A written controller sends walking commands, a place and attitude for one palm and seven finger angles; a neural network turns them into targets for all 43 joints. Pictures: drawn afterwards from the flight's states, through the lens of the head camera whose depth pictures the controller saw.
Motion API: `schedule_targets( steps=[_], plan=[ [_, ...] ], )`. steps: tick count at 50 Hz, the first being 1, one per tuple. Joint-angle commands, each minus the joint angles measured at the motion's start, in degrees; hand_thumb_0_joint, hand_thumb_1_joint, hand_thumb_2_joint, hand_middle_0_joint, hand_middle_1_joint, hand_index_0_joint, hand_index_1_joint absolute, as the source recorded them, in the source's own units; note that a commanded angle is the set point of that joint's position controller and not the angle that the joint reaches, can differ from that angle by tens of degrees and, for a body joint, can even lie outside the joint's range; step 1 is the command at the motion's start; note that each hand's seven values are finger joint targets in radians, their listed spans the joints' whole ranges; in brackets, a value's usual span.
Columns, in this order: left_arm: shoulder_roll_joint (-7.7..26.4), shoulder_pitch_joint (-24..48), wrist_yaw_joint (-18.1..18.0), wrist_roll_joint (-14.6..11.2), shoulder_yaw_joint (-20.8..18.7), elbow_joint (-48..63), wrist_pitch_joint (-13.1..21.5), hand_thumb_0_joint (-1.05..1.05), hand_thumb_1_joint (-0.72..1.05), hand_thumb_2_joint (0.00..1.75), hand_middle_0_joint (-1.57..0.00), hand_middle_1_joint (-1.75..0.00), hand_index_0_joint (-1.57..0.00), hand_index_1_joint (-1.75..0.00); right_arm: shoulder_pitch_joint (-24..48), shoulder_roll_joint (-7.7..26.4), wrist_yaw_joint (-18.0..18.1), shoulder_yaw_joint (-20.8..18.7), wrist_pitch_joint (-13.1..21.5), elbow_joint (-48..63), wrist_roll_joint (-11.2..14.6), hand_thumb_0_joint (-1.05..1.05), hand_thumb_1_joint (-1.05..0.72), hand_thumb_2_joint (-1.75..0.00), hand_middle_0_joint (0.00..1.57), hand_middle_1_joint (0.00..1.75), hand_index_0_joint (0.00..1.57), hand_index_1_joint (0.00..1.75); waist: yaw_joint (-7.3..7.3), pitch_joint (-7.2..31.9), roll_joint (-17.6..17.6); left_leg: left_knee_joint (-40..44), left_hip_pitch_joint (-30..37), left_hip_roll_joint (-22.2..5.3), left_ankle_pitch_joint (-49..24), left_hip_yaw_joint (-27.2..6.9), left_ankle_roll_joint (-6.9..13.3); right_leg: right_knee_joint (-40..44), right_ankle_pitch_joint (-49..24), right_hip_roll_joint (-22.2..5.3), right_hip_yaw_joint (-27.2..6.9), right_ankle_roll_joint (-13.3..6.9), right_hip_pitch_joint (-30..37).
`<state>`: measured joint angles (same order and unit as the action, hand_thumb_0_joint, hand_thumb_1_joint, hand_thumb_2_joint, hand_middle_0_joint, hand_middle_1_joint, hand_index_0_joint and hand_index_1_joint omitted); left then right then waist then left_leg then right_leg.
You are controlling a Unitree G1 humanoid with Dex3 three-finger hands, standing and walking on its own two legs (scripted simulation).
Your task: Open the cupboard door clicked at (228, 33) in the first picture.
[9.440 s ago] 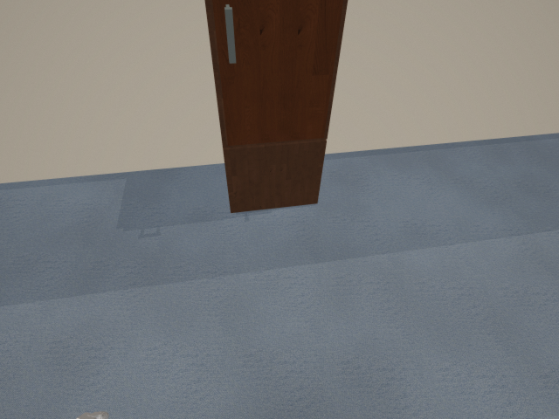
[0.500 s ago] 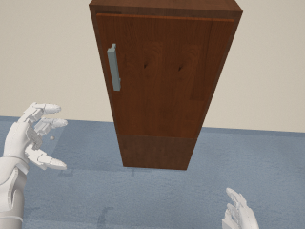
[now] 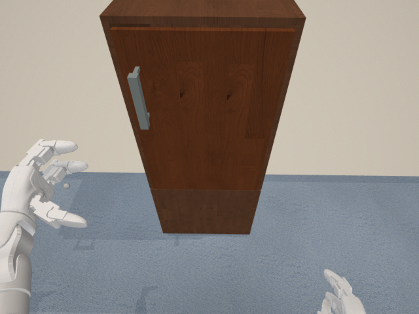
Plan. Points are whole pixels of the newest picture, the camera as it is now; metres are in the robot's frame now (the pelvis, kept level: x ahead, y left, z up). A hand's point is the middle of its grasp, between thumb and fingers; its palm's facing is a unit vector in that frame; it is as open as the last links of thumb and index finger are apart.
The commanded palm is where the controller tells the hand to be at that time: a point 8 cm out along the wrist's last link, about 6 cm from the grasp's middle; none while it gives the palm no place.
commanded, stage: raise the hand with hooked fingers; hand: left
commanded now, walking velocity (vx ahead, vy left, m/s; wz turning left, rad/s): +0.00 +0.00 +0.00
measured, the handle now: (141, 98) +0.59 +0.22 +0.10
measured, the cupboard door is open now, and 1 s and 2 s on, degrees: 0 0 0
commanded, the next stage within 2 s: move the hooked fingers beside the handle in 0.10 s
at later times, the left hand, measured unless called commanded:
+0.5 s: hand (76, 171) +0.33 +0.27 +0.12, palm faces +0.08 -1.00 +0.00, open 14.0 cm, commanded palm +0.31 +0.32 +0.12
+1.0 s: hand (91, 144) +0.40 +0.28 +0.11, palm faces +0.06 -1.00 +0.02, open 14.0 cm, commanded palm +0.38 +0.32 +0.11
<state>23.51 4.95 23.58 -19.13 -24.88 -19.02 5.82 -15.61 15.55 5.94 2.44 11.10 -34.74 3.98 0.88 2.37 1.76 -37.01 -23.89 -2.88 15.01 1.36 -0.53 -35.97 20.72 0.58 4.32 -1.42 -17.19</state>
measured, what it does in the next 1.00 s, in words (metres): stands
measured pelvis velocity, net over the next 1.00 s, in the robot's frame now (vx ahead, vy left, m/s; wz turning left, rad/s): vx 0.00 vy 0.02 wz -0.01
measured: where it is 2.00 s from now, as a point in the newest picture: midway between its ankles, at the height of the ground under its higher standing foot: outside the picture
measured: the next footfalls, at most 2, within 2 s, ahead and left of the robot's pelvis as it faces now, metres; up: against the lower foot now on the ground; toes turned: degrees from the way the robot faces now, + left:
none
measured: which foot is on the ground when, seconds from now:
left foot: down 0.00-1.00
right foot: down 0.00-1.00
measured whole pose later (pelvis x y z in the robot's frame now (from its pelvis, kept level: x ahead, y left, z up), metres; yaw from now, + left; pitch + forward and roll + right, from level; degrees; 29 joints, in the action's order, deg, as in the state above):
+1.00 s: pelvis +0.00 +0.02 -0.01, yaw -1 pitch +7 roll -2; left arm 27.3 30.4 21.2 -13.7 -23.4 -44.6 10.0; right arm -19.2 15.6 4.9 2.4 5.2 -36.5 3.3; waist -2.3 3.1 0.6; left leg -41.7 -31.8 -2.5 16.8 1.9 0.9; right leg -39.3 21.5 0.0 3.6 -0.1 -24.6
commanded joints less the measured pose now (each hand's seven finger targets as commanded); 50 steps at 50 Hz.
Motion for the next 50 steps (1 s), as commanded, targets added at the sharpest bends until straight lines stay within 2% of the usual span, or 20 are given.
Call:
schedule_targets(
  steps=[1,5,10,13,15,16,18,20,23,29,31,34,35,39,41,42,44,46,48,50],
  plan=[
    [16.2,15.4,0.5,-1.5,-4.8,11.3,3.3,0.0,-0.5,0.3,-0.3,-1.2,-0.3,-1.2,4.8,7.3,0.8,-2.8,3.1,8.5,-0.1,0.0,-0.9,-0.9,0.2,0.3,0.2,0.3,0.29,10.9,3.1,3.8,10.8,2.9,-6.7,-1.1,2.6,6.9,-13.4,0.4,-3.3,1.3,-3.2],
    [16.0,15.2,0.9,-2.0,-4.7,9.8,2.9,0.0,-0.5,0.3,-0.3,-1.2,-0.3,-1.2,5.0,7.3,0.8,-2.7,3.0,8.5,0.0,0.0,-0.9,-0.9,0.2,0.3,0.2,0.3,0.23,10.3,0.3,3.3,9.5,2.9,-6.1,-1.0,2.7,7.3,-13.2,0.1,-4.3,1.8,-3.1],
    [15.9,16.0,1.1,-2.2,-4.8,9.7,3.1,0.0,-0.5,0.3,-0.3,-1.2,-0.3,-1.2,5.3,7.2,0.7,-2.7,3.0,8.6,-0.1,0.0,-0.9,-0.9,0.2,0.3,0.2,0.3,0.3,10.4,0.5,2.7,9.1,2.9,-6.6,-1.0,2.7,6.9,-14.1,-0.2,-4.8,1.9,-3.0],
    [17.2,20.2,0.9,-1.6,-4.8,9.9,3.7,0.0,-0.5,0.3,-0.3,-1.2,-0.3,-1.2,4.9,7.3,0.9,-2.7,2.9,8.2,-0.1,0.0,-0.9,-0.9,0.2,0.3,0.2,0.3,-0.24,10.4,1.7,2.6,9.7,2.9,-6.4,-1.1,2.7,6.6,-13.2,0.3,-4.4,1.6,-3.9],
    [14.9,24.8,0.8,-1.3,-1.9,8.4,3.8,0.0,-0.5,0.3,-0.3,-1.2,-0.3,-1.2,4.9,7.1,1.2,-2.5,2.9,7.7,0.1,0.0,-0.9,-0.9,0.2,0.3,0.2,0.3,-1.42,9.7,2.8,2.7,10.0,2.9,-4.5,-1.3,2.6,7.0,-10.9,0.3,-4.2,1.6,-6.0],
    [15.9,26.0,0.6,-1.1,-2.5,6.5,3.9,0.0,-0.5,0.3,-0.3,-1.2,-0.3,-1.2,4.4,7.3,1.4,-2.6,2.8,7.2,0.1,0.0,-0.9,-0.9,0.2,0.3,0.2,0.3,-1.59,9.3,1.4,3.0,9.9,2.8,-3.7,-1.7,2.6,7.1,-9.8,0.4,-4.0,1.5,-6.4],
    [17.0,26.7,0.5,-0.7,-2.8,5.3,4.2,0.0,-0.5,0.3,-0.3,-1.2,-0.3,-1.2,4.1,7.6,1.5,-2.6,2.7,7.1,0.0,0.0,-0.9,-0.9,0.2,0.3,0.2,0.3,-1.07,10.3,1.8,2.7,9.6,2.8,-4.1,-1.7,2.7,6.8,-9.7,0.4,-4.2,1.3,-5.7],
    [15.4,30.6,0.4,0.0,-0.5,3.2,3.9,0.0,-0.5,0.3,-0.3,-1.2,-0.3,-1.2,4.1,7.5,1.5,-2.4,2.5,6.8,0.0,0.0,-0.9,-0.9,0.2,0.3,0.2,0.3,-1.85,10.5,2.8,2.7,9.5,2.9,-3.6,-1.7,2.7,6.7,-9.5,0.2,-4.1,1.3,-6.7],
    [17.7,32.0,0.0,0.4,-2.0,-0.8,4.1,0.0,-0.5,0.3,-0.3,-1.2,-0.3,-1.2,3.1,7.9,1.4,-2.6,1.8,6.4,-0.2,0.0,-0.9,-0.9,0.2,0.3,0.2,0.3,-1.41,11.6,0.9,2.4,8.8,2.8,-4.2,-2.0,2.7,6.2,-9.8,0.5,-3.9,1.1,-6.1],
    [19.7,36.8,-0.4,1.8,-2.9,-4.8,5.4,0.0,-0.5,0.3,-0.3,-1.2,-0.3,-1.2,1.6,8.2,0.6,-2.8,0.3,6.8,-0.4,0.0,-0.9,-0.9,0.2,0.3,0.2,0.3,-1.01,15.1,4.1,1.8,9.1,2.7,-6.5,-2.1,2.5,4.2,-12.4,0.8,-3.2,0.5,-5.9],
    [18.5,38.1,-0.6,2.0,-1.9,-6.5,5.9,0.0,-0.5,0.3,-0.3,-1.2,-0.3,-1.2,0.6,8.4,0.4,-3.0,-0.2,6.5,-0.4,0.0,-0.9,-0.9,0.2,0.3,0.2,0.3,-1.69,15.7,2.7,1.5,9.4,2.6,-6.9,-2.1,2.5,3.8,-12.8,1.0,-2.8,0.6,-6.7],
    [20.5,37.1,-0.5,2.2,-3.8,-8.0,6.3,0.0,-0.5,0.3,-0.3,-1.2,-0.3,-1.2,-0.3,8.8,0.1,-3.3,-0.9,6.8,-0.6,0.0,-0.9,-0.9,0.2,0.3,0.2,0.3,-0.93,16.8,2.8,1.4,8.7,2.5,-7.9,-2.0,2.5,3.0,-13.9,1.2,-2.7,0.5,-6.2],
    [18.7,38.3,-0.4,2.3,-2.0,-8.5,6.2,0.0,-0.5,0.3,-0.3,-1.2,-0.3,-1.2,-0.6,8.7,0.0,-3.2,-1.2,6.7,-0.5,0.0,-0.9,-0.9,0.2,0.3,0.2,0.3,-1.66,16.1,2.5,1.3,8.8,2.5,-8.2,-2.0,2.6,3.0,-14.5,1.3,-2.5,0.5,-6.8],
    [20.6,40.4,-0.8,2.7,-3.4,-8.6,6.9,0.0,-0.5,0.3,-0.3,-1.2,-0.3,-1.2,-1.9,9.1,-0.3,-3.7,-2.1,6.6,-0.7,0.0,-0.9,-0.9,0.2,0.3,0.2,0.3,-1.76,17.1,3.1,0.9,9.1,2.3,-9.5,-2.3,2.6,2.4,-15.3,1.6,-2.3,0.4,-7.4],
    [18.4,42.8,-0.8,2.8,-1.2,-8.3,7.2,0.0,-0.5,0.3,-0.3,-1.2,-0.3,-1.2,-2.4,9.0,-0.4,-3.8,-2.4,6.3,-0.7,0.0,-0.9,-0.9,0.2,0.3,0.2,0.3,-2.64,17.5,4.4,0.7,10.4,2.2,-9.5,-2.4,2.5,2.3,-14.9,1.7,-2.1,0.4,-8.7],
    [20.1,43.5,-1.2,3.1,-2.7,-8.2,7.5,0.0,-0.5,0.3,-0.3,-1.2,-0.3,-1.2,-2.8,9.2,-0.3,-4.0,-2.6,5.9,-0.7,0.0,-0.9,-0.9,0.2,0.3,0.2,0.3,-2.5,17.9,4.3,0.8,11.0,1.9,-9.6,-3.0,2.3,2.2,-14.0,1.9,-1.7,0.2,-9.2],
    [19.3,44.5,-1.6,3.4,-1.7,-8.6,7.8,0.0,-0.5,0.3,-0.3,-1.2,-0.3,-1.2,-3.0,9.3,-0.3,-3.9,-2.9,5.9,-0.8,0.0,-0.9,-0.9,0.2,0.3,0.2,0.3,-2.94,17.9,4.7,0.8,10.9,1.9,-9.4,-2.9,2.4,2.1,-13.7,1.9,-1.8,0.2,-9.8],
    [17.8,47.5,-2.1,3.9,0.2,-12.1,7.4,0.0,-0.5,0.3,-0.3,-1.2,-0.3,-1.2,-3.5,9.3,-0.3,-3.8,-3.3,5.0,-0.8,0.0,-0.9,-0.9,0.2,0.3,0.2,0.3,-3.99,15.3,3.9,1.0,9.6,1.7,-6.4,-3.4,2.4,2.5,-10.7,1.9,-1.6,0.3,-12.1],
    [21.0,49.1,-2.6,4.2,-2.0,-15.0,7.8,0.0,-0.5,0.3,-0.3,-1.2,-0.3,-1.2,-4.5,9.8,-0.1,-3.8,-3.8,4.4,-1.0,0.0,-0.9,-0.9,0.2,0.3,0.2,0.3,-3.72,15.6,1.9,0.7,8.4,1.7,-6.2,-3.5,2.5,2.4,-10.4,1.9,-1.8,0.2,-11.3],
    [19.9,52.5,-2.7,5.4,-0.1,-15.5,8.4,0.0,-0.5,0.3,-0.3,-1.2,-0.3,-1.2,-4.7,9.7,-0.3,-3.8,-4.1,4.4,-1.0,0.0,-0.9,-0.9,0.2,0.3,0.2,0.3,-4.19,17.9,5.6,0.3,10.1,1.7,-7.9,-3.6,2.3,1.7,-11.5,1.7,-1.8,0.1,-12.4]
  ],
)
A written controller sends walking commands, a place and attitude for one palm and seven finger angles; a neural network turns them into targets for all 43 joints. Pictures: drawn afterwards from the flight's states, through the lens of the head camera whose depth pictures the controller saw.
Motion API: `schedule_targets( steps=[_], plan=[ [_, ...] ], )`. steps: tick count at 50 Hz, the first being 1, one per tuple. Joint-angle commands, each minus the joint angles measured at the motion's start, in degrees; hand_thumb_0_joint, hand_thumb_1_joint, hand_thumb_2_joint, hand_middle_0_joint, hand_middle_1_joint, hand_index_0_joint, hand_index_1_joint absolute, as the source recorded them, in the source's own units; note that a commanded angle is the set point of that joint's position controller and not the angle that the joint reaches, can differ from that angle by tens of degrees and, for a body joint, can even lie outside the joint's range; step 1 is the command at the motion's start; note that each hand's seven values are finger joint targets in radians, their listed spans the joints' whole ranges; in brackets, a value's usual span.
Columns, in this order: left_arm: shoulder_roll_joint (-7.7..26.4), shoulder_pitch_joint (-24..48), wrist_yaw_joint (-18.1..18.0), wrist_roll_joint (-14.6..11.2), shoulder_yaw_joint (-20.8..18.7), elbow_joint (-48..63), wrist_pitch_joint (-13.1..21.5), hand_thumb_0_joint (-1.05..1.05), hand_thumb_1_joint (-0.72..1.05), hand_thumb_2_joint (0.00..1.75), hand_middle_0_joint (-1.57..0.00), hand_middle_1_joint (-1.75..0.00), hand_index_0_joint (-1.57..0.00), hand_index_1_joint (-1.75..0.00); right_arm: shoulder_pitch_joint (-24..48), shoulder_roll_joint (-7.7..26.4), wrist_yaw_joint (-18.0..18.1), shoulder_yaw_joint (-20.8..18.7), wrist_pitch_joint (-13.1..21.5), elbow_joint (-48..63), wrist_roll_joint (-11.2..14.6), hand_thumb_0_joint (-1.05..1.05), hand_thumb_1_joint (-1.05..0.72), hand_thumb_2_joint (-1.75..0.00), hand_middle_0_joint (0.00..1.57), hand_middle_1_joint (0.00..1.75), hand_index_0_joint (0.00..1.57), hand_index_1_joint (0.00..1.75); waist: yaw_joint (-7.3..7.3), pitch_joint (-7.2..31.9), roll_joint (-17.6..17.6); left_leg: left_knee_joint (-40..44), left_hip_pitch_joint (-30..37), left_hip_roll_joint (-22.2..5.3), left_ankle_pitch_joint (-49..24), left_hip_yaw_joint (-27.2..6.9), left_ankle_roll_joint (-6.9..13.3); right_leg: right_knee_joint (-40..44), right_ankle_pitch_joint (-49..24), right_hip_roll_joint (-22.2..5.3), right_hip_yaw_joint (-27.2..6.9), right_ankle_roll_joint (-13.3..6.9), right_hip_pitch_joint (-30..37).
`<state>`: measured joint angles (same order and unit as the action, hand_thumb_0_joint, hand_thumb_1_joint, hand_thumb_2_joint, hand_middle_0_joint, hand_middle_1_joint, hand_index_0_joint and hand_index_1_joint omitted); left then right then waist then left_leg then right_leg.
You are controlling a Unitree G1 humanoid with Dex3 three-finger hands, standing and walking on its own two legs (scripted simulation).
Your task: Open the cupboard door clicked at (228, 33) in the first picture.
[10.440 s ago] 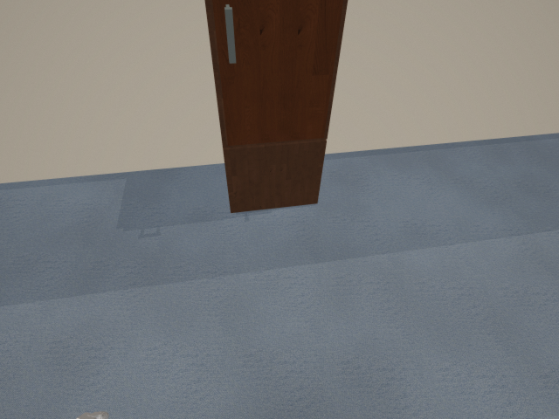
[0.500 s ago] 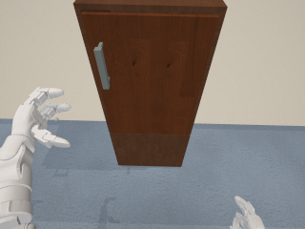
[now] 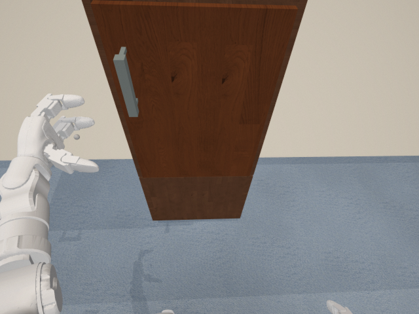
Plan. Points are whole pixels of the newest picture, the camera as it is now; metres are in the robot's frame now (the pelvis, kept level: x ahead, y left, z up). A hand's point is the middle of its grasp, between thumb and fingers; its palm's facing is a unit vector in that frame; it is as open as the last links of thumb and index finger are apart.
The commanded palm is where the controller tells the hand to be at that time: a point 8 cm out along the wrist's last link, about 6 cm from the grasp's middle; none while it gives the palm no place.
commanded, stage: move the hooked fingers beside the handle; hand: left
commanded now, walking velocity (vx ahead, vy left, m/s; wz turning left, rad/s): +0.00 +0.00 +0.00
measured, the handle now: (128, 83) +0.58 +0.21 +0.11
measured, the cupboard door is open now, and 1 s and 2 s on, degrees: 0 0 0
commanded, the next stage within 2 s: slide the fingers in behind the handle in 2.00 s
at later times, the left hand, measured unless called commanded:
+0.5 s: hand (92, 110) +0.47 +0.25 +0.13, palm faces +0.08 -1.00 +0.01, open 14.0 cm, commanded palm +0.45 +0.30 +0.11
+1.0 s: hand (101, 94) +0.53 +0.26 +0.12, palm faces +0.06 -1.00 +0.01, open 14.0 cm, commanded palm +0.50 +0.30 +0.11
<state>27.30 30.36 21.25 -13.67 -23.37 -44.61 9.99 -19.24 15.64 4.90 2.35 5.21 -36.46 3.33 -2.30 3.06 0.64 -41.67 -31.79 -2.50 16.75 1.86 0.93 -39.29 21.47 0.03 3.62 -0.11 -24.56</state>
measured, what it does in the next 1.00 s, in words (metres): stands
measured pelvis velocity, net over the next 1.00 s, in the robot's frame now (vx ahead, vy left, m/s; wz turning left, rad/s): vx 0.01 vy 0.00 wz -0.04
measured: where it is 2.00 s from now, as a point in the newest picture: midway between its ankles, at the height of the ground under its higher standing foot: outside the picture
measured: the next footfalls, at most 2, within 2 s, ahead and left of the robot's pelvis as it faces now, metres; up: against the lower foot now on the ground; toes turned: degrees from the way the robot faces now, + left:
none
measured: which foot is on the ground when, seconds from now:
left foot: down 0.00-1.00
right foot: down 0.00-1.00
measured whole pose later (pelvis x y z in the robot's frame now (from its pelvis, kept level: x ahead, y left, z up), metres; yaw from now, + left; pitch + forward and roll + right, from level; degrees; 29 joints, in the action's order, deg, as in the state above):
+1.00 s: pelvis +0.01 +0.00 -0.02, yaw -3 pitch +18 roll -3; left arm 42.5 55.6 21.8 -5.5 -28.7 -71.2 14.9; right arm -26.2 16.1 3.1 2.2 -3.9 -36.3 1.0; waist -10.1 4.8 0.6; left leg -48.5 -46.5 -4.8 20.0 2.0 0.8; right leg -43.8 23.0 2.1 2.9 -0.2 -38.7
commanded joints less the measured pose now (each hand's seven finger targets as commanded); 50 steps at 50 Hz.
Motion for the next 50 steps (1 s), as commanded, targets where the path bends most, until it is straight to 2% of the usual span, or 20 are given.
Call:
schedule_targets(
  steps=[1,2,6,9,12,13,14,18,19,20,24,27,31,34,36,37,40,43,44,50],
  plan=[
    [15.8,28.0,-0.6,0.1,-1.4,9.6,4.6,0.0,-0.5,0.3,-0.3,-1.2,-0.3,-1.2,-1.4,9.5,0.6,-3.8,1.7,5.9,-0.5,0.0,-0.9,-0.9,0.2,0.3,0.2,0.3,-1.11,17.6,7.2,4.7,19.0,1.2,-10.5,-4.3,0.7,4.8,-12.6,2.3,-0.9,-1.2,-5.6],
    [17.1,27.4,-0.8,0.3,-2.6,8.7,5.0,0.0,-0.5,0.3,-0.3,-1.2,-0.3,-1.2,-1.9,9.7,0.4,-4.0,1.4,5.8,-0.6,0.0,-0.9,-0.9,0.2,0.3,0.2,0.3,-0.76,18.5,6.5,4.5,19.2,1.1,-10.8,-4.6,0.5,4.7,-12.6,2.4,-0.9,-1.3,-5.4],
    [15.3,31.3,-1.2,0.6,-0.6,5.5,6.1,0.0,-0.5,0.3,-0.3,-1.2,-0.3,-1.2,-2.6,9.7,0.0,-3.9,0.7,5.4,-0.7,0.0,-0.9,-0.9,0.2,0.3,0.2,0.3,-1.93,18.2,6.1,4.0,18.9,0.9,-10.2,-4.8,0.6,4.3,-11.9,2.5,-0.8,-1.1,-7.3],
    [19.1,32.0,-1.5,1.3,-3.2,0.0,6.2,0.0,-0.5,0.3,-0.3,-1.2,-0.3,-1.2,-3.5,10.2,0.1,-3.8,-0.4,5.2,-0.8,0.0,-0.9,-0.9,0.2,0.3,0.2,0.3,-1.71,17.6,3.0,3.5,15.1,1.0,-9.7,-4.1,1.0,3.9,-12.7,2.4,-1.2,-0.9,-5.9],
    [20.7,34.7,-1.4,2.3,-3.7,-0.9,7.3,0.0,-0.5,0.3,-0.3,-1.2,-0.3,-1.2,-4.4,10.2,-0.1,-3.9,-1.2,5.1,-1.0,0.0,-0.9,-0.9,0.2,0.3,0.2,0.3,-1.83,19.7,5.5,2.5,15.4,1.2,-11.3,-3.6,1.0,3.3,-14.4,2.4,-1.6,-0.9,-5.9],
    [22.0,34.8,-1.5,2.3,-4.7,-2.3,7.8,0.0,-0.5,0.3,-0.3,-1.2,-0.3,-1.2,-5.1,10.4,-0.1,-4.0,-1.6,4.8,-1.1,0.0,-0.9,-0.9,0.2,0.3,0.2,0.3,-2.1,19.5,3.2,2.1,14.3,1.1,-11.2,-3.7,1.2,3.2,-14.5,2.6,-1.6,-0.9,-5.4],
    [21.5,36.8,-1.2,2.6,-3.6,-2.2,8.2,0.0,-0.5,0.3,-0.3,-1.2,-0.3,-1.2,-4.8,10.3,-0.2,-3.9,-1.7,5.0,-1.0,0.0,-0.9,-0.9,0.2,0.3,0.2,0.3,-2.57,20.2,5.3,1.8,14.1,1.2,-11.0,-3.2,1.2,3.0,-14.8,2.5,-2.1,-0.6,-5.8],
    [23.3,39.6,-0.4,2.7,-4.3,-5.2,9.3,0.0,-0.5,0.3,-0.3,-1.2,-0.3,-1.2,-6.4,10.7,-0.1,-4.1,-2.8,4.3,-1.2,0.0,-0.9,-0.9,0.2,0.3,0.2,0.3,-3.37,20.1,4.4,0.9,13.1,1.1,-11.0,-3.5,1.4,2.6,-14.8,2.8,-2.1,-0.7,-6.6],
    [22.6,41.2,-0.2,3.1,-3.0,-5.6,9.4,0.0,-0.5,0.3,-0.3,-1.2,-0.3,-1.2,-6.3,10.5,0.0,-4.1,-2.9,4.0,-1.0,0.0,-0.9,-0.9,0.2,0.3,0.2,0.3,-4.14,20.7,7.1,0.7,13.9,1.1,-11.2,-3.2,1.4,2.7,-15.1,2.7,-2.4,-0.5,-7.8],
    [22.8,42.1,-0.1,3.3,-3.1,-6.5,9.3,0.0,-0.5,0.3,-0.3,-1.2,-0.3,-1.2,-7.0,10.6,-0.1,-4.1,-3.1,3.6,-1.2,0.0,-0.9,-0.9,0.2,0.3,0.2,0.3,-4.38,20.5,6.6,0.5,13.8,1.0,-10.7,-3.5,1.3,2.6,-14.3,2.7,-2.2,-0.4,-8.6],
    [26.7,43.1,0.3,3.7,-5.2,-10.3,8.9,0.0,-0.5,0.3,-0.3,-1.2,-0.3,-1.2,-8.4,11.1,0.1,-4.1,-4.0,3.2,-1.3,0.0,-0.9,-0.9,0.2,0.3,0.2,0.3,-4.82,21.8,4.2,-0.3,10.7,1.1,-10.3,-2.9,1.8,2.5,-15.2,2.7,-2.8,0.0,-7.2],
    [29.3,45.3,0.5,5.0,-5.6,-13.2,8.6,0.0,-0.5,0.3,-0.3,-1.2,-0.3,-1.2,-9.4,11.4,0.2,-3.9,-4.7,2.9,-1.3,0.0,-0.9,-0.9,0.2,0.3,0.2,0.3,-5.37,20.1,5.5,-0.8,8.3,1.0,-9.7,-3.0,1.8,2.3,-14.6,2.7,-3.0,0.0,-8.3],
    [30.5,48.3,0.8,5.6,-5.4,-13.3,9.4,0.0,-0.5,0.3,-0.3,-1.2,-0.3,-1.2,-11.0,11.5,0.1,-4.0,-5.3,2.6,-1.6,0.0,-0.9,-0.9,0.2,0.3,0.2,0.3,-6.22,23.5,8.3,-2.1,10.2,0.9,-12.0,-3.0,1.8,1.7,-15.9,2.9,-3.2,0.1,-9.5],
    [33.3,49.2,1.3,5.9,-6.7,-16.4,9.0,0.0,-0.5,0.3,-0.3,-1.2,-0.3,-1.2,-12.0,12.0,0.2,-3.9,-6.1,2.5,-1.6,0.0,-0.9,-0.9,0.2,0.3,0.2,0.3,-6.95,22.9,5.6,-2.6,7.5,0.7,-11.4,-3.0,2.0,1.5,-16.1,3.0,-3.3,0.4,-9.2],
    [34.4,50.5,1.5,6.7,-6.8,-16.6,8.6,0.0,-0.5,0.3,-0.3,-1.2,-0.3,-1.2,-12.8,12.0,0.2,-3.9,-6.4,2.4,-1.8,0.0,-0.9,-0.9,0.2,0.3,0.2,0.3,-6.93,23.9,8.2,-3.1,8.3,0.6,-12.5,-3.2,1.9,1.1,-16.6,3.1,-3.2,0.3,-10.2],
    [33.7,50.8,1.5,7.0,-6.0,-15.9,8.5,0.0,-0.5,0.3,-0.3,-1.2,-0.3,-1.2,-13.2,12.0,0.1,-4.0,-6.6,2.6,-1.9,0.0,-0.9,-0.9,0.2,0.3,0.2,0.3,-7.1,24.9,10.0,-3.2,9.8,0.6,-13.3,-3.3,1.8,1.0,-16.3,3.1,-3.0,0.2,-11.3],
    [34.0,52.4,1.3,7.2,-6.0,-18.1,8.0,0.0,-0.5,0.3,-0.3,-1.2,-0.3,-1.2,-14.0,12.1,0.1,-3.8,-7.1,2.4,-2.1,0.0,-0.9,-0.9,0.2,0.3,0.2,0.3,-8.07,23.8,9.0,-3.7,9.3,0.3,-13.6,-3.7,1.8,1.1,-15.9,3.4,-2.7,0.3,-12.8],
    [34.3,50.4,1.1,7.3,-7.1,-16.7,8.3,0.0,-0.5,0.3,-0.3,-1.2,-0.3,-1.2,-15.1,12.1,-0.3,-4.0,-7.5,2.7,-2.6,0.0,-0.9,-0.9,0.2,0.3,0.2,0.3,-6.95,26.7,10.5,-3.8,12.0,0.1,-16.7,-4.0,1.5,0.3,-17.0,3.7,-2.1,-0.2,-12.7],
    [32.6,49.3,1.2,7.3,-6.1,-16.0,8.4,0.0,-0.5,0.3,-0.3,-1.2,-0.3,-1.2,-15.1,11.9,-0.4,-4.1,-7.7,2.9,-2.6,0.0,-0.9,-0.9,0.2,0.3,0.2,0.3,-6.89,27.9,11.2,-4.0,13.4,0.0,-18.4,-4.0,1.4,0.1,-18.0,3.8,-1.9,-0.1,-13.2],
    [30.6,48.2,0.1,6.6,-6.5,-12.1,8.4,0.0,-0.5,0.3,-0.3,-1.2,-0.3,-1.2,-15.1,11.7,-1.3,-4.5,-8.8,3.5,-2.8,0.0,-0.9,-0.9,0.2,0.3,0.2,0.3,-6.34,28.0,10.9,-4.0,15.5,-0.4,-21.4,-4.2,1.2,-0.3,-19.3,4.2,-1.1,-0.2,-13.7]
  ],
)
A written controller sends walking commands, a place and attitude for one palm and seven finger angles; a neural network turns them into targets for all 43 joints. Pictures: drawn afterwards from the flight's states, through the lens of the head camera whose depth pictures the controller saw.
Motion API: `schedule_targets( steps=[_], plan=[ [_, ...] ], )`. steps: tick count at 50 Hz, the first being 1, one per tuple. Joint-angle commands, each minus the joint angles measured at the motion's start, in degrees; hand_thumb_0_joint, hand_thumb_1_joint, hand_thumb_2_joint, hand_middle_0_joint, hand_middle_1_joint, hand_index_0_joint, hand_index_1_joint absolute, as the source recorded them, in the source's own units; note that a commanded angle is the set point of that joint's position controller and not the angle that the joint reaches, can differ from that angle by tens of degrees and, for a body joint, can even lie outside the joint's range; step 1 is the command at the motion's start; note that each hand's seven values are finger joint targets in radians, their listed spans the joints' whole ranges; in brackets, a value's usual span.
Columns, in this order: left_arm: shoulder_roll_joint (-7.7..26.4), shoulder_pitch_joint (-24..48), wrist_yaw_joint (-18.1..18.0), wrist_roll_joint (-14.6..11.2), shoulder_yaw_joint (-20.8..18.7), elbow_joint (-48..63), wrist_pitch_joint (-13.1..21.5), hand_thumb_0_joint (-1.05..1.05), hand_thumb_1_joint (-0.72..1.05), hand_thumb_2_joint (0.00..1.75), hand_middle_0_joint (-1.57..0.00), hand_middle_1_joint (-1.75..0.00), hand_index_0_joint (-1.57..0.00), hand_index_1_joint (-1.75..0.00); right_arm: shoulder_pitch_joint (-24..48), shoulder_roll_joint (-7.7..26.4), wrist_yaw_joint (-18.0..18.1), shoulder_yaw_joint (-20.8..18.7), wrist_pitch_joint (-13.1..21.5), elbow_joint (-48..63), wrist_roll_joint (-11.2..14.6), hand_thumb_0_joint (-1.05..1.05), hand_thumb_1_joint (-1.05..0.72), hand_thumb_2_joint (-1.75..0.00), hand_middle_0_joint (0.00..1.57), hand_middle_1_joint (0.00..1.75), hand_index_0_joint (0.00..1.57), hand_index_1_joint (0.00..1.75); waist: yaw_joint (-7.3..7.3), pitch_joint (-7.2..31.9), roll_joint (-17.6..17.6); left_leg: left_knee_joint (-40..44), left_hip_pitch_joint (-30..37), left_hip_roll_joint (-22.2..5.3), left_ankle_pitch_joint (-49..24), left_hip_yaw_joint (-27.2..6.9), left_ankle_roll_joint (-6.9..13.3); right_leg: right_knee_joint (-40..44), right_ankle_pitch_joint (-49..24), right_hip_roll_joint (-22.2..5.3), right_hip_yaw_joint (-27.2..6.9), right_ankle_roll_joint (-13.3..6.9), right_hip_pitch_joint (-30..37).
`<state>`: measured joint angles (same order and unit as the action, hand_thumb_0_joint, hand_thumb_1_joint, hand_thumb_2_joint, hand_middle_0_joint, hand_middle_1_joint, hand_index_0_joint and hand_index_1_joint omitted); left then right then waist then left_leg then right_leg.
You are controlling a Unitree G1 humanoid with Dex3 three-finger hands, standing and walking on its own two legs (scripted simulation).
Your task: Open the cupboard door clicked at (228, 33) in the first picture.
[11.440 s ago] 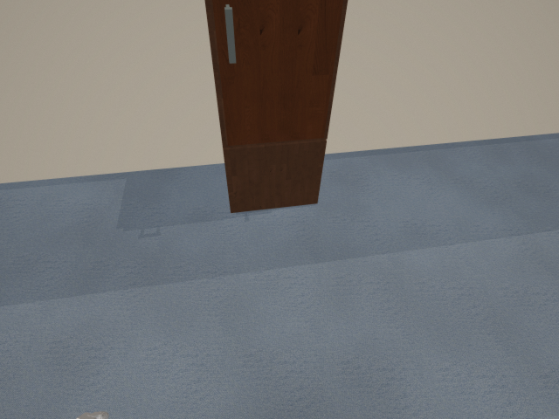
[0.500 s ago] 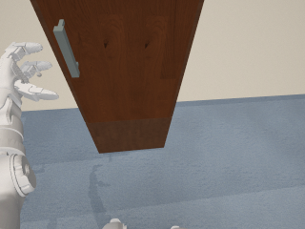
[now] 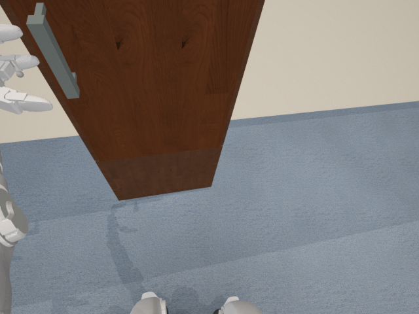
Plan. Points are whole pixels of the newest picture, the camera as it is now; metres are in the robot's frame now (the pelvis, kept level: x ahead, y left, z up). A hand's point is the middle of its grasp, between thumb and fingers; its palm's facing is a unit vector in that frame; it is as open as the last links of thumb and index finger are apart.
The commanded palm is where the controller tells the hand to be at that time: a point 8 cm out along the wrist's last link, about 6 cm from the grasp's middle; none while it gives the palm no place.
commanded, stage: move the hooked fingers beside the handle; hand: left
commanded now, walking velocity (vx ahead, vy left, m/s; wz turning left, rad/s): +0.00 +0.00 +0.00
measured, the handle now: (58, 55) +0.56 +0.23 +0.12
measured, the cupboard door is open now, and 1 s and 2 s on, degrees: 0 0 0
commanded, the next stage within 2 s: slide the fingers in behind the handle in 1.00 s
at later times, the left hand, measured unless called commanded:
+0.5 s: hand (9, 89) +0.47 +0.28 +0.13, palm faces +0.13 -0.99 +0.01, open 14.0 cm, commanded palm +0.46 +0.32 +0.12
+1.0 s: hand (16, 79) +0.49 +0.28 +0.13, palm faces +0.13 -0.99 +0.00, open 14.0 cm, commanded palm +0.47 +0.32 +0.12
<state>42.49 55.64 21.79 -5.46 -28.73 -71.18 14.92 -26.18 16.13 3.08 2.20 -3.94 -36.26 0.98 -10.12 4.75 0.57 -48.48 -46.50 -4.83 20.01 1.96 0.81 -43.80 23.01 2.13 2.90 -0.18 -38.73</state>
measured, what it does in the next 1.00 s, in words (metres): stands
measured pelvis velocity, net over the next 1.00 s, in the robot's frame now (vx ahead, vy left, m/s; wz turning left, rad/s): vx -0.01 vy -0.01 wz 0.00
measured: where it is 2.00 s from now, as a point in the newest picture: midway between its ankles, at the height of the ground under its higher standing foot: outside the picture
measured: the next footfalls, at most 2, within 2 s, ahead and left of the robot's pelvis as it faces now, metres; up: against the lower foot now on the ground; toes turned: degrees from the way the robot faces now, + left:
none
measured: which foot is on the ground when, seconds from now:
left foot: down 0.00-1.00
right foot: down 0.00-1.00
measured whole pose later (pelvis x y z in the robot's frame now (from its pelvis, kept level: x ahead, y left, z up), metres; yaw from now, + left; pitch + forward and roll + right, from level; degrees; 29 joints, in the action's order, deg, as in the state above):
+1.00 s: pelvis -0.01 -0.01 +0.00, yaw +0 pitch +17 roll -3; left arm 43.6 54.6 21.2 -5.2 -29.7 -72.5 15.8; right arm -26.6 16.1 3.3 2.7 -4.5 -36.3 1.6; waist -10.7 4.7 1.0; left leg -49.6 -46.8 -5.3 19.8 1.3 0.4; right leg -45.1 23.1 2.7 3.2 -0.6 -39.1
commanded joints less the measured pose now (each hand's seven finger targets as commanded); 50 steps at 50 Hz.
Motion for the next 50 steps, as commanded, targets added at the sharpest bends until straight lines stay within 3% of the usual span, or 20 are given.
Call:
schedule_targets(
  steps=[1,3,5,9,11,13,15,17,21,25,27,30,32,33,35,38,44,46,48,50],
  plan=[
    [16.2,21.9,-0.9,-1.6,-2.2,14.2,3.4,0.0,-0.5,0.3,-0.3,-1.2,-0.3,-1.2,-8.2,11.2,0.4,-4.4,0.3,3.3,-0.5,0.0,-0.9,-0.9,0.2,0.3,0.2,0.3,1.99,26.2,10.6,2.9,29.9,2.0,-24.7,-4.3,1.3,4.2,-20.8,2.2,-0.3,-0.2,1.0],
    [17.5,21.0,-1.6,-1.5,-3.7,17.1,4.2,0.0,-0.5,0.3,-0.3,-1.2,-0.3,-1.2,-8.2,11.3,0.4,-4.5,0.0,3.7,-0.6,0.0,-0.9,-0.9,0.2,0.3,0.2,0.3,2.75,27.7,10.8,2.6,31.0,2.0,-27.8,-4.3,1.3,3.7,-22.8,2.3,-0.3,-0.5,2.2],
    [16.3,21.9,-2.0,-1.3,-2.9,18.0,4.5,0.0,-0.5,0.3,-0.3,-1.2,-0.3,-1.2,-7.7,10.8,0.0,-4.5,-0.1,3.5,-0.6,0.0,-0.9,-0.9,0.2,0.3,0.2,0.3,2.33,27.3,12.2,2.4,32.1,1.9,-28.3,-4.4,1.0,3.7,-23.0,2.3,-0.2,-0.3,1.4],
    [15.6,19.5,-1.9,-1.7,-3.0,17.9,4.5,0.0,-0.5,0.3,-0.3,-1.2,-0.3,-1.2,-6.9,10.8,0.0,-4.6,-0.4,3.8,-0.3,0.0,-0.9,-0.9,0.2,0.3,0.2,0.3,2.6,26.4,10.5,2.6,31.7,1.9,-29.1,-4.2,1.1,3.7,-24.1,2.3,-0.1,-0.3,2.5],
    [13.0,18.1,-1.5,-1.9,-1.3,19.2,4.2,0.0,-0.5,0.3,-0.3,-1.2,-0.3,-1.2,-6.1,10.4,-0.2,-4.6,-0.4,4.3,-0.2,0.0,-0.9,-0.9,0.2,0.3,0.2,0.3,2.97,26.7,13.2,2.5,32.9,2.0,-30.1,-4.1,0.9,3.6,-24.4,2.3,-0.1,-0.5,2.3],
    [10.6,16.4,-1.1,-3.1,-0.3,18.7,3.8,0.0,-0.5,0.3,-0.3,-1.2,-0.3,-1.2,-6.0,10.3,-0.2,-4.6,-0.4,4.4,-0.1,0.0,-0.9,-0.9,0.2,0.3,0.2,0.3,2.64,25.3,9.8,2.7,32.7,2.0,-30.6,-4.2,1.2,4.0,-24.8,2.4,0.1,-0.5,2.7],
    [11.7,15.8,-0.8,-3.5,-1.2,17.9,3.3,0.0,-0.5,0.3,-0.3,-1.2,-0.3,-1.2,-5.3,10.5,-0.2,-4.6,-0.5,4.5,0.1,0.0,-0.9,-0.9,0.2,0.3,0.2,0.3,2.91,24.2,8.7,3.2,30.9,2.1,-27.7,-3.8,1.2,4.3,-24.3,2.2,-0.1,-0.4,3.4],
    [9.8,16.2,-0.7,-3.5,0.7,16.6,2.7,0.0,-0.5,0.3,-0.3,-1.2,-0.3,-1.2,-4.7,10.3,-0.1,-4.4,-0.4,4.7,0.3,0.0,-0.9,-0.9,0.2,0.3,0.2,0.3,2.32,21.5,7.4,3.7,29.1,2.4,-24.5,-3.6,1.4,4.7,-22.9,2.1,-0.1,-0.3,3.0],
    [10.7,20.0,-1.2,-3.1,1.1,15.0,3.4,0.0,-0.5,0.3,-0.3,-1.2,-0.3,-1.2,-4.0,10.6,0.5,-4.1,0.0,4.2,0.4,0.0,-0.9,-0.9,0.2,0.3,0.2,0.3,1.14,18.6,6.5,4.1,26.6,2.6,-18.6,-3.9,1.6,5.4,-18.7,1.7,-0.6,-0.2,1.5],
    [12.6,25.1,-1.4,-2.3,1.1,15.9,5.3,0.0,-0.5,0.3,-0.3,-1.2,-0.3,-1.2,-3.9,10.8,0.9,-3.9,0.7,3.3,0.2,0.0,-0.9,-0.9,0.2,0.3,0.2,0.3,0.59,22.0,10.2,3.4,28.7,2.5,-18.2,-4.7,1.3,4.8,-17.1,1.4,-0.9,-0.4,0.3],
    [9.9,26.2,-1.2,-2.6,3.2,16.3,6.0,0.0,-0.5,0.3,-0.3,-1.2,-0.3,-1.2,-3.7,10.6,0.9,-3.9,1.3,3.0,0.1,0.0,-0.9,-0.9,0.2,0.3,0.2,0.3,0.29,22.4,11.5,3.4,30.3,2.4,-17.4,-5.2,1.1,5.0,-15.4,1.5,-0.8,-0.5,-1.3],
    [8.6,26.2,-1.0,-2.8,4.4,12.3,5.0,0.0,-0.5,0.3,-0.3,-1.2,-0.3,-1.2,-3.9,10.8,1.1,-3.8,1.4,2.5,0.2,0.0,-0.9,-0.9,0.2,0.3,0.2,0.3,-0.67,20.6,9.4,3.5,28.5,2.3,-15.5,-5.5,1.2,5.2,-13.8,1.3,-0.6,-0.4,-2.5],
    [9.9,26.0,-1.4,-2.4,3.8,9.3,3.5,0.0,-0.5,0.3,-0.3,-1.2,-0.3,-1.2,-4.3,11.1,1.2,-3.5,1.6,2.5,0.2,0.0,-0.9,-0.9,0.2,0.3,0.2,0.3,-0.48,18.9,8.4,3.7,25.6,2.5,-12.9,-5.3,1.4,5.3,-12.1,1.2,-0.8,-0.3,-2.6],
    [12.7,26.7,-1.9,-2.1,1.7,10.1,3.7,0.0,-0.5,0.3,-0.3,-1.2,-0.3,-1.2,-4.9,11.4,1.3,-3.5,1.7,2.4,0.0,0.0,-0.9,-0.9,0.2,0.3,0.2,0.3,-0.16,20.1,8.1,3.5,25.5,2.5,-13.7,-5.5,1.5,5.0,-12.8,1.2,-0.8,-0.4,-1.6],
    [13.0,28.4,-2.4,-1.3,2.2,10.9,3.9,0.0,-0.5,0.3,-0.3,-1.2,-0.3,-1.2,-5.0,11.2,1.2,-3.5,1.9,2.7,-0.1,0.0,-0.9,-0.9,0.2,0.3,0.2,0.3,-0.48,21.9,9.0,3.1,25.2,2.5,-13.4,-5.0,1.6,4.9,-12.9,1.1,-1.2,0.0,-1.4],
    [18.0,26.2,-2.9,-0.8,-1.7,11.9,5.2,0.0,-0.5,0.3,-0.3,-1.2,-0.3,-1.2,-6.0,11.4,1.1,-3.5,1.7,3.2,-0.3,0.0,-0.9,-0.9,0.2,0.3,0.2,0.3,0.94,25.3,8.3,2.4,24.5,2.6,-16.0,-4.6,1.7,4.0,-15.8,1.4,-1.6,-0.2,1.9],
    [21.0,22.6,-1.1,-0.6,-3.4,10.5,4.7,0.0,-0.5,0.3,-0.3,-1.2,-0.3,-1.2,-6.6,11.3,1.1,-3.4,0.8,3.9,0.1,0.0,-0.9,-0.9,0.2,0.3,0.2,0.3,1.77,24.8,8.0,2.6,21.4,2.7,-16.1,-3.4,1.9,4.1,-18.4,1.7,-1.9,0.2,4.9],
    [18.3,22.9,-0.4,-0.7,-1.1,11.3,4.3,0.0,-0.5,0.3,-0.3,-1.2,-0.3,-1.2,-6.4,11.1,1.1,-3.5,0.6,4.1,0.3,0.0,-0.9,-0.9,0.2,0.3,0.2,0.3,1.06,23.3,9.5,2.9,21.8,2.7,-14.7,-3.2,1.9,4.7,-16.7,1.7,-1.8,0.3,3.1],
    [19.9,22.2,-0.2,-1.6,-3.2,11.6,4.6,0.0,-0.5,0.3,-0.3,-1.2,-0.3,-1.2,-7.2,11.4,1.3,-3.7,0.5,3.6,0.2,0.0,-0.9,-0.9,0.2,0.3,0.2,0.3,1.35,23.5,8.3,2.7,22.6,2.6,-15.9,-3.4,2.0,4.7,-17.3,2.0,-1.7,0.1,3.4],
    [17.5,23.5,0.3,-1.8,-1.2,12.4,4.6,0.0,-0.5,0.3,-0.3,-1.2,-0.3,-1.2,-7.1,11.2,1.2,-3.7,0.5,3.3,0.2,0.0,-0.9,-0.9,0.2,0.3,0.2,0.3,0.6,23.2,10.1,2.8,23.9,2.5,-15.8,-3.6,1.9,4.9,-16.5,2.0,-1.5,0.1,1.4]
  ],
)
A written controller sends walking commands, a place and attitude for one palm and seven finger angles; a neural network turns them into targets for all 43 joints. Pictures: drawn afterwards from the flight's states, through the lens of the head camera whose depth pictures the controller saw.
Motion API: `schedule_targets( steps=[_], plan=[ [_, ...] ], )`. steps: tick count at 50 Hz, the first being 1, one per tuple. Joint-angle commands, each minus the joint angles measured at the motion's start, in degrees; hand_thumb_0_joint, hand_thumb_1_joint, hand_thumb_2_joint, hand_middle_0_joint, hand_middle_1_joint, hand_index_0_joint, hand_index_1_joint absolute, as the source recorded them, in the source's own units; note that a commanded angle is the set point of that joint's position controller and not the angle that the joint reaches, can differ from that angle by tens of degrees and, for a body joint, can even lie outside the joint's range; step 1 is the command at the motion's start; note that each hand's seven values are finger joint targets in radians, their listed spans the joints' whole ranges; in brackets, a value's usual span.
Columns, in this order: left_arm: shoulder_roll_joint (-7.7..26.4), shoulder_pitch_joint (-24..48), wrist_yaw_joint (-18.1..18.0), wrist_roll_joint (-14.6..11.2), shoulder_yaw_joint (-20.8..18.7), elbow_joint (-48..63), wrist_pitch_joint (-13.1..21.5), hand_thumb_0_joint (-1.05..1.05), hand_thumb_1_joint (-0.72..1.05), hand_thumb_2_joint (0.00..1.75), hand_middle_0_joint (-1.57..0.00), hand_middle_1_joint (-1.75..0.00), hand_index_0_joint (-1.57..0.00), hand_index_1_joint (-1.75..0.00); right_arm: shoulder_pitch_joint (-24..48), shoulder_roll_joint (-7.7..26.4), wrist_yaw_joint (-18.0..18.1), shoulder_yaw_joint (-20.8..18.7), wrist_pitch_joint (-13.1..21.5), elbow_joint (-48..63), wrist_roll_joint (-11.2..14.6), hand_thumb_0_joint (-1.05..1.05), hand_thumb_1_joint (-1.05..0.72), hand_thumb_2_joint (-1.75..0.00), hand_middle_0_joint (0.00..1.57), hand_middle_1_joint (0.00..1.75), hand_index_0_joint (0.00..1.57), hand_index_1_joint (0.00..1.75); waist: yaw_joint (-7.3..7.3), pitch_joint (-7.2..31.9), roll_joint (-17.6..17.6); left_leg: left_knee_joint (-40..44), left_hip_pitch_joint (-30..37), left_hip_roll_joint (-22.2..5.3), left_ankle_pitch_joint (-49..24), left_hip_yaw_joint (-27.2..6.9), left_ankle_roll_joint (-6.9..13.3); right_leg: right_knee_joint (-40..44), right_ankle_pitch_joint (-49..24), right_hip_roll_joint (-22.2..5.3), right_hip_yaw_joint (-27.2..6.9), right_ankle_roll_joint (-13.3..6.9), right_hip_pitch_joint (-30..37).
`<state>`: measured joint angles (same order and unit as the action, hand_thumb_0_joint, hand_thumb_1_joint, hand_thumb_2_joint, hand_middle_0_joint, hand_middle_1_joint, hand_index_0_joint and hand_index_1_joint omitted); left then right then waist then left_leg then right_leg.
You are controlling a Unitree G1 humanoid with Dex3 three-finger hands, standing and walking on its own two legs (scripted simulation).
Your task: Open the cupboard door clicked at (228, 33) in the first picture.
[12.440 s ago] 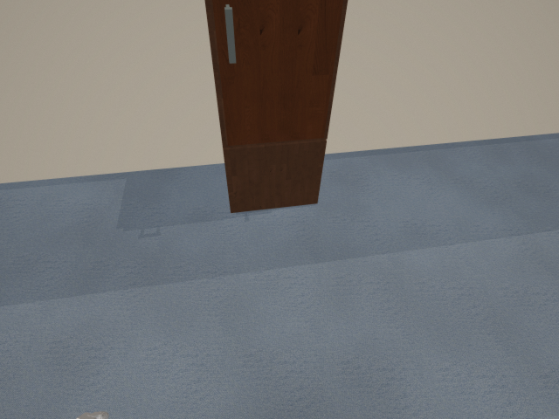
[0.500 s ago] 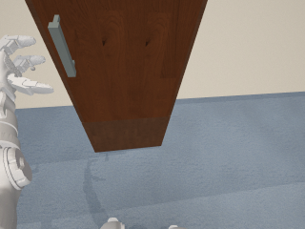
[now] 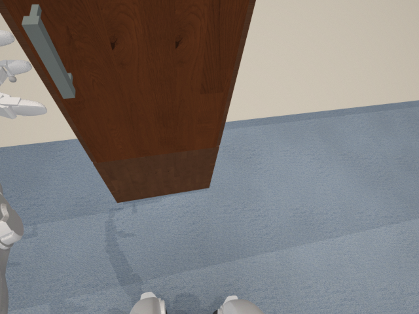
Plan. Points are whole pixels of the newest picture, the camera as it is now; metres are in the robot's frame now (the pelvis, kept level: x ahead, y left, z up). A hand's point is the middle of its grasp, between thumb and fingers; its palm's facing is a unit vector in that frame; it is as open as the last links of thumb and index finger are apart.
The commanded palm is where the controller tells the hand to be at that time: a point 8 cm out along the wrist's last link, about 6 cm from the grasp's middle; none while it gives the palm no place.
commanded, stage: slide the fingers in behind the handle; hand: left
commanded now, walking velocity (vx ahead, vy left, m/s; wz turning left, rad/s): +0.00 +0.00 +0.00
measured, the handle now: (53, 55) +0.57 +0.24 +0.13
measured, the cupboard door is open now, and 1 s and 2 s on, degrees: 0 0 0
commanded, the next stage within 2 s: close the thumb around the handle in 1.70 s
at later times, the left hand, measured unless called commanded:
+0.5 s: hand (33, 78) +0.51 +0.26 +0.13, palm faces +0.11 -0.99 +0.01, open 14.0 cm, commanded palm +0.48 +0.30 +0.12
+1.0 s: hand (47, 80) +0.50 +0.23 +0.13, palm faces +0.17 -0.99 -0.01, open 14.3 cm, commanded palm +0.48 +0.25 +0.12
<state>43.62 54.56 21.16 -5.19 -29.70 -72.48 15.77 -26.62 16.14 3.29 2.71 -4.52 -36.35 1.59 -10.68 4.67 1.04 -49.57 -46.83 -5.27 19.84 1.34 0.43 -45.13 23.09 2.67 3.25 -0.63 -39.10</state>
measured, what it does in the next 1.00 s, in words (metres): stands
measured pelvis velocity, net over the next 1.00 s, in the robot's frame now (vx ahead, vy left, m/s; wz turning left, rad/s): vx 0.00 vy -0.01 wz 0.04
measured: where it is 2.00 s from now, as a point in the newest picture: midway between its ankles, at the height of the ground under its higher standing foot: outside the picture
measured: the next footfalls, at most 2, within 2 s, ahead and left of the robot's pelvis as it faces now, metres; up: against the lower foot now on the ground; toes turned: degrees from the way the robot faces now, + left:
none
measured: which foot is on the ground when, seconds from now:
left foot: down 0.00-1.00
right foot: down 0.00-1.00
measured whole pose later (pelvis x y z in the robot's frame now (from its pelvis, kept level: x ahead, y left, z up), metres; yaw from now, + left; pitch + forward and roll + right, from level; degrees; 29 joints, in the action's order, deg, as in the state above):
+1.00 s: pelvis +0.00 -0.01 +0.00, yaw +2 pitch +15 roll -3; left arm 31.3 54.1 10.0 -6.9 -21.0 -67.5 16.7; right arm -24.1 15.6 1.2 0.9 -2.5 -38.5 0.7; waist -8.0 5.1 1.5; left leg -49.2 -44.7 -4.0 20.0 -0.1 -0.2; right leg -45.8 24.5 1.7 4.7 -1.2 -36.7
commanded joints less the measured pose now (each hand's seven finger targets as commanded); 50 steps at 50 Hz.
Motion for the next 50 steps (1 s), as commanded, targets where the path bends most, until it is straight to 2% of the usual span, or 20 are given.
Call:
schedule_targets(
  steps=[1,5,8,11,15,17,21,23,27,29,31,34,36,38,39,41,43,45,48,50],
  plan=[
    [16.1,23.9,1.0,-2.1,-0.2,13.2,3.6,0.0,-0.5,0.3,-0.3,-1.2,-0.3,-1.2,-6.9,11.2,1.0,-4.4,1.1,3.2,-0.4,0.0,-0.9,-0.9,0.2,0.3,0.2,0.3,1.25,22.9,9.2,3.9,24.4,2.8,-15.6,-3.1,2.2,6.3,-16.1,1.5,-1.6,0.5,1.3],
    [14.5,25.1,0.6,-2.5,0.7,13.7,3.4,0.0,-0.5,0.3,-0.3,-1.2,-0.3,-1.2,-7.2,11.3,1.0,-4.5,1.2,2.4,-0.7,0.0,-0.9,-0.9,0.2,0.3,0.2,0.3,0.64,22.7,9.4,4.0,26.3,2.6,-16.5,-3.7,2.1,6.5,-15.7,1.5,-1.4,0.5,-0.5],
    [10.6,26.2,-0.1,-2.6,2.9,14.8,3.4,0.0,-0.5,0.3,-0.3,-1.2,-0.3,-1.2,-7.3,11.0,0.7,-4.6,1.4,2.1,-0.9,0.0,-0.9,-0.9,0.2,0.3,0.2,0.3,0.19,22.7,10.6,3.8,28.4,2.6,-17.9,-4.1,2.0,6.2,-15.5,1.5,-0.9,0.1,-2.1],
    [12.9,26.1,-1.3,-2.2,1.0,14.7,3.1,0.0,-0.5,0.3,-0.3,-1.2,-0.3,-1.2,-7.4,11.2,0.6,-4.6,1.5,2.2,-1.0,0.0,-0.9,-0.9,0.2,0.3,0.2,0.3,1.02,24.1,9.6,3.8,27.8,2.6,-19.0,-4.3,1.8,5.6,-16.8,1.4,-0.9,0.2,-0.5],
    [11.0,25.7,-3.1,-1.6,1.5,17.6,3.8,0.0,-0.5,0.3,-0.3,-1.2,-0.3,-1.2,-6.7,10.6,-0.1,-4.8,1.6,2.7,-1.3,0.0,-0.9,-0.9,0.2,0.3,0.2,0.3,1.58,26.2,11.8,3.0,30.6,2.5,-23.0,-4.3,1.4,4.8,-19.3,1.4,-0.7,0.1,-0.6],
    [10.6,24.5,-3.8,-1.4,1.2,17.8,3.8,0.0,-0.5,0.3,-0.3,-1.2,-0.3,-1.2,-6.4,10.5,-0.4,-4.8,1.4,3.2,-1.2,0.0,-0.9,-0.9,0.2,0.3,0.2,0.3,1.89,26.4,10.2,3.0,30.4,2.4,-23.7,-4.4,1.3,4.5,-20.0,1.6,-0.4,0.1,0.4],
    [8.1,22.9,-4.5,-1.8,2.1,20.3,3.7,0.0,-0.5,0.3,-0.3,-1.2,-0.3,-1.2,-5.7,10.2,-0.9,-5.0,1.2,3.7,-1.2,0.0,-0.9,-0.9,0.2,0.3,0.2,0.3,2.57,27.3,11.1,2.8,31.9,2.5,-26.8,-4.2,1.2,4.1,-22.2,1.6,-0.3,0.0,1.1],
    [4.7,21.6,-4.9,-2.2,3.8,20.5,3.4,0.0,-0.5,0.3,-0.3,-1.2,-0.3,-1.2,-5.4,9.8,-1.1,-5.0,1.1,4.1,-1.2,0.0,-0.9,-0.9,0.2,0.3,0.2,0.3,2.24,26.0,10.0,2.8,32.2,2.5,-27.7,-4.1,1.4,4.2,-22.6,1.7,-0.2,-0.1,0.8],
    [4.7,23.2,-5.9,-2.2,3.9,19.4,2.7,0.0,-0.5,0.3,-0.3,-1.2,-0.3,-1.2,-4.9,9.9,-0.9,-5.0,1.0,3.7,-1.0,0.0,-0.9,-0.9,0.2,0.3,0.2,0.3,1.66,23.0,6.6,3.7,29.0,2.6,-23.2,-3.8,1.5,4.9,-21.5,1.5,-0.4,0.2,1.9],
    [2.7,23.8,-6.5,-2.0,5.2,20.7,3.2,0.0,-0.5,0.3,-0.3,-1.2,-0.3,-1.2,-4.5,9.6,-1.0,-5.0,1.2,3.7,-1.1,0.0,-0.9,-0.9,0.2,0.3,0.2,0.3,1.6,24.2,8.9,3.4,30.7,2.8,-24.0,-3.7,1.4,4.8,-21.8,1.4,-0.5,0.1,1.2],
    [3.7,23.9,-7.2,-1.8,4.0,20.5,3.8,0.0,-0.5,0.3,-0.3,-1.2,-0.3,-1.2,-4.7,9.6,-1.1,-5.1,1.3,3.4,-1.2,0.0,-0.9,-0.9,0.2,0.3,0.2,0.3,2.0,24.2,8.4,3.6,30.2,2.8,-22.8,-4.0,1.4,4.8,-20.7,1.3,-0.6,0.0,1.5],
    [0.0,24.1,-7.4,-2.0,6.3,20.1,4.2,0.0,-0.5,0.3,-0.3,-1.2,-0.3,-1.2,-4.3,9.2,-1.3,-5.1,1.6,3.1,-1.2,0.0,-0.9,-0.9,0.2,0.3,0.2,0.3,1.44,24.2,8.1,3.4,30.9,2.9,-22.8,-3.9,1.4,4.9,-20.9,1.3,-0.6,0.1,1.2],
    [2.6,23.5,-8.0,-1.8,4.5,17.7,3.7,0.0,-0.5,0.3,-0.3,-1.2,-0.3,-1.2,-4.4,9.6,-1.1,-5.0,1.6,2.8,-1.1,0.0,-0.9,-0.9,0.2,0.3,0.2,0.3,1.73,22.3,5.6,4.0,27.6,3.0,-19.9,-3.7,1.6,5.2,-19.8,1.2,-0.9,0.2,2.4],
    [-1.5,26.0,-8.1,-1.7,7.9,19.9,4.3,0.0,-0.5,0.3,-0.3,-1.2,-0.3,-1.2,-4.2,9.1,-1.2,-5.1,2.1,2.9,-1.2,0.0,-0.9,-0.9,0.2,0.3,0.2,0.3,0.73,22.9,6.6,3.8,28.8,3.3,-19.9,-3.5,1.8,5.4,-20.2,1.1,-1.1,0.2,2.1],
    [-0.8,25.2,-8.2,-1.6,7.3,19.6,4.5,0.0,-0.5,0.3,-0.3,-1.2,-0.3,-1.2,-4.2,9.3,-1.3,-5.2,2.2,2.6,-1.2,0.0,-0.9,-0.9,0.2,0.3,0.2,0.3,1.29,23.8,7.7,3.7,29.3,3.2,-19.3,-3.5,1.6,5.4,-19.5,1.1,-1.2,0.2,1.5],
    [-1.1,26.6,-8.3,-1.5,8.1,18.0,4.3,0.0,-0.5,0.3,-0.3,-1.2,-0.3,-1.2,-4.2,9.4,-1.3,-5.0,2.3,2.2,-1.1,0.0,-0.9,-0.9,0.2,0.3,0.2,0.3,0.33,21.5,6.2,4.0,27.5,3.2,-16.6,-3.6,1.8,5.9,-17.6,1.1,-1.3,0.3,0.8],
    [-0.6,27.9,-8.4,-1.4,7.9,18.7,4.9,0.0,-0.5,0.3,-0.3,-1.2,-0.3,-1.2,-4.6,9.5,-1.1,-5.1,2.5,1.8,-1.3,0.0,-0.9,-0.9,0.2,0.3,0.2,0.3,0.28,22.6,6.0,3.9,27.5,3.3,-16.8,-3.8,1.9,5.7,-18.0,1.0,-1.4,0.1,1.6],
    [-3.3,28.0,-8.2,-1.3,10.1,19.0,5.1,0.0,-0.5,0.3,-0.3,-1.2,-0.3,-1.2,-4.4,9.1,-1.3,-5.2,2.8,1.7,-1.1,0.0,-0.9,-0.9,0.2,0.3,0.2,0.3,0.17,23.7,8.7,3.7,29.4,3.3,-17.6,-3.8,1.6,5.6,-17.9,1.0,-1.3,0.0,0.3],
    [-6.5,30.6,-8.6,-1.8,12.4,18.7,5.1,0.0,-0.5,0.3,-0.3,-1.2,-0.3,-1.2,-4.7,9.2,-1.4,-5.2,3.2,0.7,-1.4,0.0,-0.9,-0.9,0.2,0.3,0.2,0.3,-1.1,21.8,7.5,3.8,29.1,3.3,-15.3,-4.5,1.7,6.0,-15.3,1.1,-1.0,0.0,-1.6],
    [-4.8,31.1,-9.0,-1.4,11.4,18.5,5.0,0.0,-0.5,0.3,-0.3,-1.2,-0.3,-1.2,-5.1,9.5,-1.3,-5.5,3.4,0.2,-1.4,0.0,-0.9,-0.9,0.2,0.3,0.2,0.3,-0.85,23.5,7.9,3.7,29.2,3.2,-15.4,-4.5,1.7,6.0,-15.6,1.0,-1.3,0.0,-1.1]
  ],
)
